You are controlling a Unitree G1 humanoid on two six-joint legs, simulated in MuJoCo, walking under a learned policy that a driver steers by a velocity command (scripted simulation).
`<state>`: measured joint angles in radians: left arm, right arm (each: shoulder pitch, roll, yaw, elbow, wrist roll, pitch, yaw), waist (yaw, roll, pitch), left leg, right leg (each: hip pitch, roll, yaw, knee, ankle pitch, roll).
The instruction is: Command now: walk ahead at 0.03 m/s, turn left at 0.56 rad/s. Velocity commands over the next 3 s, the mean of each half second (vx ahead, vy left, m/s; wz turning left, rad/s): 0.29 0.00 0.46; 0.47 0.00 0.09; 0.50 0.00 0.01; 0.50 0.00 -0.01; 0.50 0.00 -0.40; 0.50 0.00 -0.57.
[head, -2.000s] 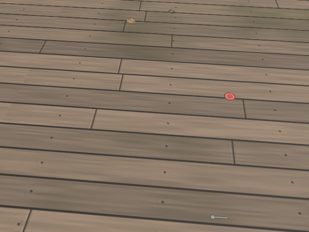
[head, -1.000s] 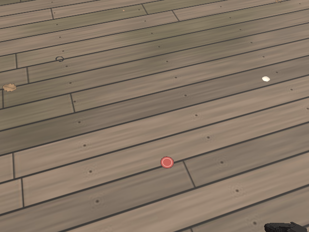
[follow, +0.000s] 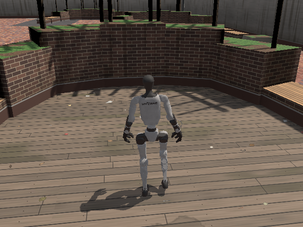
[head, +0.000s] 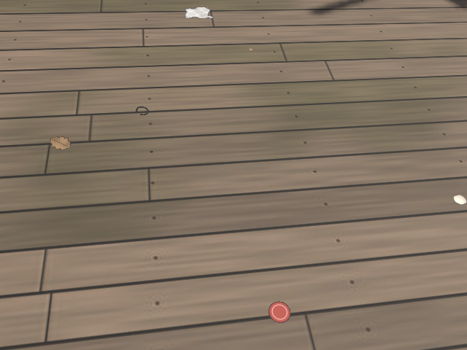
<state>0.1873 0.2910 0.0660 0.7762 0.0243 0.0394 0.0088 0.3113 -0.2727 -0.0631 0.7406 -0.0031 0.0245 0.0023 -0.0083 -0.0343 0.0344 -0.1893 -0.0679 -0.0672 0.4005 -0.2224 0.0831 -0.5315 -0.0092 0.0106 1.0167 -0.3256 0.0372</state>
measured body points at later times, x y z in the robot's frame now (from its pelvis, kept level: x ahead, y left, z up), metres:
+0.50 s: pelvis +0.13 -0.02 +0.00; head +0.15 -0.05 +0.45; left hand +0.10 +0.25 -0.11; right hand +0.32 -0.25 -0.12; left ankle +0.12 +0.12 -0.68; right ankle +0.09 -0.13 -0.75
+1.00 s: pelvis +0.37 +0.09 +0.00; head +0.38 +0.11 +0.45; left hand +0.40 +0.37 -0.13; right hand +0.45 -0.16 -0.13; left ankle +0.32 +0.14 -0.75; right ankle +0.46 -0.04 -0.67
